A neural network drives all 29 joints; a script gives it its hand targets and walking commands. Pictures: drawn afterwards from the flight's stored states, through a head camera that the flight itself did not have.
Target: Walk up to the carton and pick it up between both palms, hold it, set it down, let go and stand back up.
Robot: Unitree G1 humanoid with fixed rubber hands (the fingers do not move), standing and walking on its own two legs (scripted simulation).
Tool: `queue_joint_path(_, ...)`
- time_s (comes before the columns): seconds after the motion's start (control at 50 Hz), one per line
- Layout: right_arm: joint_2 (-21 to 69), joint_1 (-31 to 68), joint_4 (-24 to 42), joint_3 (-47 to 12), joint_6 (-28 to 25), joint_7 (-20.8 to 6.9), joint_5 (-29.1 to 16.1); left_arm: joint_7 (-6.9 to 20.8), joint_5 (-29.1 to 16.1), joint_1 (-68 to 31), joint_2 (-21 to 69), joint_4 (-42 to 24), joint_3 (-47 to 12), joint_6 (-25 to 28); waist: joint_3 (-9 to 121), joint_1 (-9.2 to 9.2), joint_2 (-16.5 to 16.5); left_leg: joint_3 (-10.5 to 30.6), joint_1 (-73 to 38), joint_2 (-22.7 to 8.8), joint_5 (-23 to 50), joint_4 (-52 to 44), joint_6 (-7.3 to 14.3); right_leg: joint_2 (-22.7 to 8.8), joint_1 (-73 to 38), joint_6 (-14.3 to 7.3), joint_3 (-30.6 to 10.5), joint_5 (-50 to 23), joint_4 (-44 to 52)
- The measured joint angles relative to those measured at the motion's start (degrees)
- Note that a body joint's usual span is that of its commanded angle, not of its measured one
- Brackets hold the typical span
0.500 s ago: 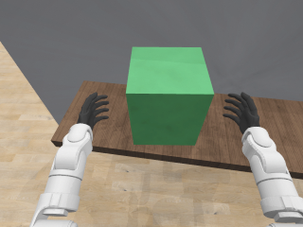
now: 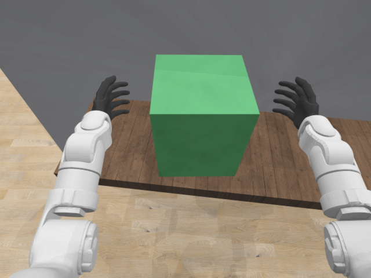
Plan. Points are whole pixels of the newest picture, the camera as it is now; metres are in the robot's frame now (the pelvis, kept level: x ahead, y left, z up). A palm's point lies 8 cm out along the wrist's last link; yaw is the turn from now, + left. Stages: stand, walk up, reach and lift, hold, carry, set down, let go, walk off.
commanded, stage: reach and lift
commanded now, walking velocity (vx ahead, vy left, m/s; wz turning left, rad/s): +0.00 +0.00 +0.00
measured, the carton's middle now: (198, 119) +0.47 -0.08 +0.04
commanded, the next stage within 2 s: none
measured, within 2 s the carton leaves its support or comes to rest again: neither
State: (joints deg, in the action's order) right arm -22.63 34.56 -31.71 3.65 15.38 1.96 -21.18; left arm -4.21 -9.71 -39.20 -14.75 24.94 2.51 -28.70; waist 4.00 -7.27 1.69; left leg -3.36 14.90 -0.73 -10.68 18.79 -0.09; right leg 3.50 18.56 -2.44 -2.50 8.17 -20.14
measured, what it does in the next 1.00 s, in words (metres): stands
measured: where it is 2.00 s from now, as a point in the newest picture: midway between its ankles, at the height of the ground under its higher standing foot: outside the picture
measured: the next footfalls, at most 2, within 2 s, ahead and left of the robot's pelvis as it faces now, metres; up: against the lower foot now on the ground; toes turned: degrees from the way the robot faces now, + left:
none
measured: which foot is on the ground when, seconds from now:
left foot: down 0.00-1.00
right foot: down 0.00-1.00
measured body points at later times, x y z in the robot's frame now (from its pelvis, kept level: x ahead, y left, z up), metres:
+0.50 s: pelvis -0.01 +0.00 +0.00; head +0.04 +0.01 +0.44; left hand +0.49 +0.12 +0.18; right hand +0.42 -0.28 +0.17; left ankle -0.02 +0.12 -0.75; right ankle +0.01 -0.09 -0.75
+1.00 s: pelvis +0.00 -0.01 -0.01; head +0.06 +0.01 +0.44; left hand +0.50 +0.11 +0.11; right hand +0.43 -0.26 +0.11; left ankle -0.02 +0.12 -0.75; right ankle +0.01 -0.09 -0.75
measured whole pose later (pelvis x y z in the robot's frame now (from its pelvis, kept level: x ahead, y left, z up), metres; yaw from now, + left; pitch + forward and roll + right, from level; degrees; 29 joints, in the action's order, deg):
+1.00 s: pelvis +0.00 -0.01 -0.01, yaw +1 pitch +16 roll +0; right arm -16.3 53.5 -60.2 4.9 5.5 4.4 -14.6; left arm -4.7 -7.6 -62.1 -14.0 67.0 1.5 -9.2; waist 9.8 -8.4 0.3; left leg -0.6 27.6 -1.0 -10.8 22.5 -0.9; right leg 3.9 29.6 -3.0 -0.7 7.0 -20.8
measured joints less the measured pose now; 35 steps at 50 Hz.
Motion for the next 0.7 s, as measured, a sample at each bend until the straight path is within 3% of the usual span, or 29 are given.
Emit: queue_joint_path(0.7,-0.6,26.1,-25.8,0.8,-0.8,-0.7,3.2,-2.8,-3.9,-29.9,-3.3,32.8,-3.7,5.2,7.5,-1.54,-1.6,1.9,13.1,0.0,0.2,3.6,-0.1,0.1,11.3,0.0,1.2,-1.7,-0.2)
